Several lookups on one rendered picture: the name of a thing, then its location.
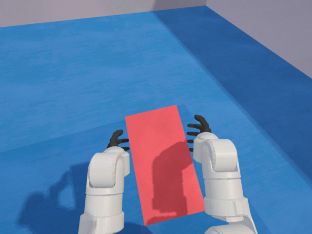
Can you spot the robot right upper arm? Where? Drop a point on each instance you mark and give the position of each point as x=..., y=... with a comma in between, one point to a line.
x=238, y=228

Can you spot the carton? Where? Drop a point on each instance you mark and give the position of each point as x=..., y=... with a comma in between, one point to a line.
x=166, y=179

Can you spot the robot left hand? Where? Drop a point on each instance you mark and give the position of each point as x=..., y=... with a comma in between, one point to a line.
x=114, y=141

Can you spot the robot right hand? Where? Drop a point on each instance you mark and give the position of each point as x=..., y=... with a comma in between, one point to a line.
x=204, y=127

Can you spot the right robot forearm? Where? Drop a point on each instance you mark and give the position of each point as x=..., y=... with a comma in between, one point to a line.
x=224, y=198

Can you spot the left robot forearm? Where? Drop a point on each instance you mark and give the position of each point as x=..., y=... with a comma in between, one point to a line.
x=105, y=184

